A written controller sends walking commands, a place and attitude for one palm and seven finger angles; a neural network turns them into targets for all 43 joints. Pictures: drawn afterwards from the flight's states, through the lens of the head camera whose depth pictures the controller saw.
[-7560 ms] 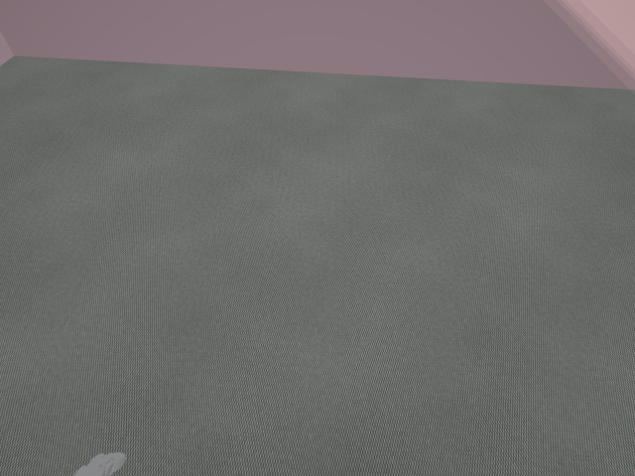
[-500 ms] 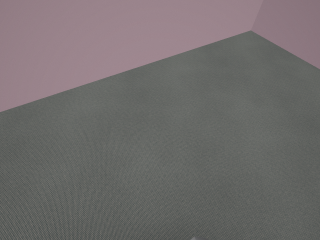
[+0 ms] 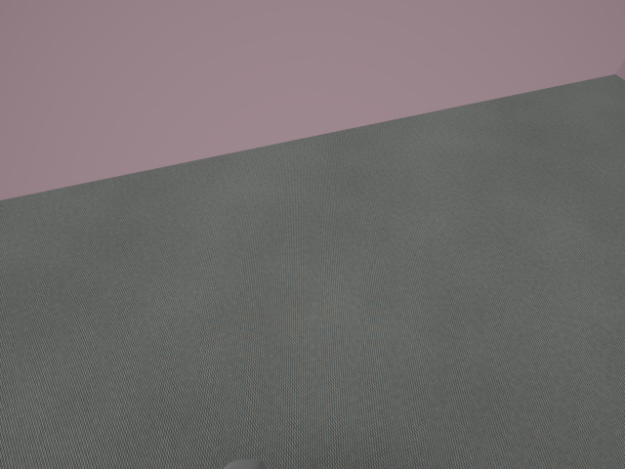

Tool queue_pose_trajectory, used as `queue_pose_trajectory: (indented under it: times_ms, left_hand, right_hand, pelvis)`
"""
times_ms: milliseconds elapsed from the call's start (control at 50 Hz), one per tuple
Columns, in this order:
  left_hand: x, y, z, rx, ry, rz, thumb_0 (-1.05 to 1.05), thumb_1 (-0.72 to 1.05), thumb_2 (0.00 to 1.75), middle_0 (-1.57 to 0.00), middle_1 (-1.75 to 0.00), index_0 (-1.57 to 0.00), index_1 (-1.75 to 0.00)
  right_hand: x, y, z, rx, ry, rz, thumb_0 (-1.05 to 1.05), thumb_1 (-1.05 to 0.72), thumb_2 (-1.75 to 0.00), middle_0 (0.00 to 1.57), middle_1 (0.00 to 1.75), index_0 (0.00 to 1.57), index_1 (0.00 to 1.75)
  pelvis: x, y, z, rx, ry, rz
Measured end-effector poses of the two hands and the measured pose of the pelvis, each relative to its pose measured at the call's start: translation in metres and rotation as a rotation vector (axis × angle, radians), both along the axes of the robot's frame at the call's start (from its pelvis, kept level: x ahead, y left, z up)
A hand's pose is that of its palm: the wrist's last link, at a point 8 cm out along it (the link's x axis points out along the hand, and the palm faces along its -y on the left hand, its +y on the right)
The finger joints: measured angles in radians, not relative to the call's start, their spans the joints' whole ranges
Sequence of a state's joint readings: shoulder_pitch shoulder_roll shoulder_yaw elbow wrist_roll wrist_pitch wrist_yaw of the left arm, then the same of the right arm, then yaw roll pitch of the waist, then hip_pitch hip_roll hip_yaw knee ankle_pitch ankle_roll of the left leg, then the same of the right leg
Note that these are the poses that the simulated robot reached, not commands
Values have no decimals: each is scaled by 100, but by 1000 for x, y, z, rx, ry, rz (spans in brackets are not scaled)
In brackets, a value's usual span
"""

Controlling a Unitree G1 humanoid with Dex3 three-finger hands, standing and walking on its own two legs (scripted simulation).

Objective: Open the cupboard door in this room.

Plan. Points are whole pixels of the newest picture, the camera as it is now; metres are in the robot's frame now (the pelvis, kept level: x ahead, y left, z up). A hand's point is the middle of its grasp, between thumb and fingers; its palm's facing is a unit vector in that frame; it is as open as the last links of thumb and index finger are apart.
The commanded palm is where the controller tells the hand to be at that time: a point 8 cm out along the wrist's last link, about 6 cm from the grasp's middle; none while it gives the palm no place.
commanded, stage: turn or walk to find it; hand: left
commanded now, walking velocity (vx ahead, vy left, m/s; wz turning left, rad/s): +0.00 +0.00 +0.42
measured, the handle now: out of the picture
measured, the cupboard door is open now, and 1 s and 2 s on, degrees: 0 0 0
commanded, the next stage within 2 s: none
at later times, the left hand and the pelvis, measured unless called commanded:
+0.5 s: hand out of the picture +0.05 +0.24 -0.16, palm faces +0.19 -0.95 -0.26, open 7.4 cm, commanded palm none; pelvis -0.02 +0.02 +0.00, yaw +10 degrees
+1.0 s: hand out of the picture -0.10 +0.21 -0.18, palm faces +0.44 -0.87 -0.24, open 7.4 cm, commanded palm none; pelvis -0.04 +0.02 -0.01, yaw +25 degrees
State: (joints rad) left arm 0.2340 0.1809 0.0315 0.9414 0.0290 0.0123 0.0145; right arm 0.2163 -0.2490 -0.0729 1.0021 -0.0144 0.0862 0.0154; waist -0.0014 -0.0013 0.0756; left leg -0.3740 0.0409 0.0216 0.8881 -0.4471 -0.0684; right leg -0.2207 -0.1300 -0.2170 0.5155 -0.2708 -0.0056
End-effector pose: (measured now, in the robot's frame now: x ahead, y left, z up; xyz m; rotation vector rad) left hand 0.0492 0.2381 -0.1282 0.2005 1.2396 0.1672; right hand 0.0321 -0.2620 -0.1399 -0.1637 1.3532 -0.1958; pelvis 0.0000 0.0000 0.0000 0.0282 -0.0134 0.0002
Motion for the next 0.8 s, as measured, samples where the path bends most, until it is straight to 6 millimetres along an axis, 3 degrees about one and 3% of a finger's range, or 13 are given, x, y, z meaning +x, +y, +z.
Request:
queue_pose_trajectory:
  times_ms: [160, 220, 320, 440, 560, 700, 800]
  left_hand:
    - [-56, 53, -31, -13, 114, 119, 1, 90, 90, -20, -30, -21, -30]
    - [-60, 64, -25, -12, 121, 142, 1, 90, 90, -20, -30, -20, -30]
    - [-50, 70, -12, -5, 54, 161, 1, 91, 90, -20, -30, -20, -30]
    - [-29, 60, -1, 14, -28, 163, 1, 91, 90, -20, -30, -20, -30]
    - [-15, 33, 7, 48, -119, 167, 1, 90, 90, -20, -30, -20, -30]
    - [-50, 5, 18, 51, -98, 235, 1, 90, 90, -20, -30, -21, -30]
    - [-81, -3, 14, 33, -48, 301, 1, 90, 90, -21, -30, -21, -30]
  right_hand:
    - [52, 45, 9, -45, -130, 131, 0, -91, -89, 20, 30, 20, 30]
    - [59, 59, 18, -43, -153, 157, 0, -90, -89, 20, 30, 20, 30]
    - [63, 73, 21, -17, -157, 191, 0, -90, -89, 20, 30, 21, 30]
    - [56, 69, 11, 18, -138, 199, 0, -90, -89, 20, 30, 21, 30]
    - [44, 42, -13, 54, -89, 202, 0, -90, -89, 20, 30, 21, 30]
    - [42, 17, -13, 52, -22, 247, 0, -90, -89, 20, 30, 20, 30]
    - [46, 14, -8, 33, 10, 300, 0, -91, -89, 20, 30, 20, 30]
  pelvis:
    - [-9, 32, -13, -27, 4, 57]
    - [-10, 37, -6, -40, 5, 78]
    - [-12, 41, 1, -46, 7, 113]
    - [-15, 32, 1, -34, 9, 154]
    - [-19, 7, -9, -13, 14, 206]
    - [-23, -8, 0, 4, 0, 280]
    - [-25, -10, 2, 11, 1, 333]
